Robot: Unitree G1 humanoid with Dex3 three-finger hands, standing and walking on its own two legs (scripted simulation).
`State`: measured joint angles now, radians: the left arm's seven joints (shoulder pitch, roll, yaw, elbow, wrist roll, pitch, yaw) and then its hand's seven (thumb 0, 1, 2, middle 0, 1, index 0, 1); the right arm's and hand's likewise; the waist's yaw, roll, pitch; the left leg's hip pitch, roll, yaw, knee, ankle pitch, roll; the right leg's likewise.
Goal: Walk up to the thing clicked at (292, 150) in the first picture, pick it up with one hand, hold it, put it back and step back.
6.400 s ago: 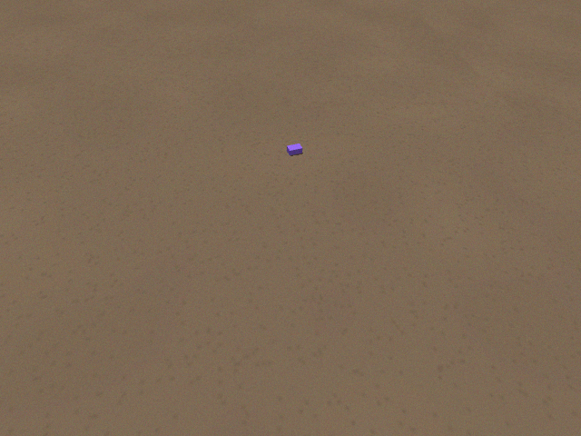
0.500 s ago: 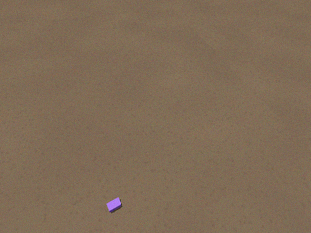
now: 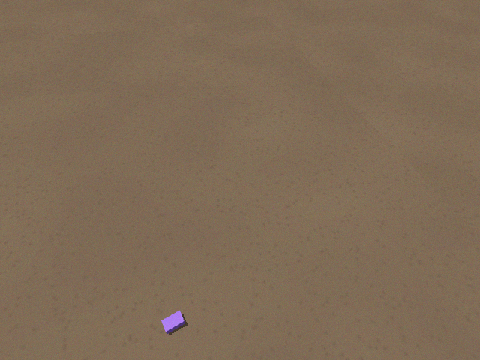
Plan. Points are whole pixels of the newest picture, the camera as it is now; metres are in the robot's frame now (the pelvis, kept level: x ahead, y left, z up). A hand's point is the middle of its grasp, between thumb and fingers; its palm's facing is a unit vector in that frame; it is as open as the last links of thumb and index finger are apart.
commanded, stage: stand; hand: left
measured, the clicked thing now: (173, 321) +0.38 +0.25 -0.77
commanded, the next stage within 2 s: none
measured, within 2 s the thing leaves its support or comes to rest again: neither
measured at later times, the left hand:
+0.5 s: hand out of the picture +0.07 +0.25 -0.15, palm faces -0.03 -0.94 -0.35, open 7.4 cm
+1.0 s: hand out of the picture +0.07 +0.26 -0.16, palm faces -0.04 -0.94 -0.35, open 7.4 cm
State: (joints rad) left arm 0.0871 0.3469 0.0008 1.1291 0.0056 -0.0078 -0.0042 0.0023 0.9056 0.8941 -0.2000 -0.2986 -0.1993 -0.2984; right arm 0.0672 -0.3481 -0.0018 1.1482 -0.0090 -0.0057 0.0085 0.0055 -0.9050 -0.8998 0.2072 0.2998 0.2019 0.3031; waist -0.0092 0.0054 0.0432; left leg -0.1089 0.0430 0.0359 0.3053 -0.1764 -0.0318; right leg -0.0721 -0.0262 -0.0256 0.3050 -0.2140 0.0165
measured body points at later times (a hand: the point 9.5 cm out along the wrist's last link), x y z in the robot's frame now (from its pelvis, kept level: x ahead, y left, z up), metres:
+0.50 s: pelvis +0.00 +0.00 +0.00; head +0.01 +0.00 +0.45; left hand +0.08 +0.30 -0.13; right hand +0.07 -0.30 -0.13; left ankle -0.01 +0.14 -0.75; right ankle -0.03 -0.13 -0.75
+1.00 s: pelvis -0.01 +0.00 +0.00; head +0.00 +0.00 +0.45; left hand +0.07 +0.31 -0.13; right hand +0.06 -0.30 -0.13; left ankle -0.01 +0.14 -0.75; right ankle -0.03 -0.13 -0.75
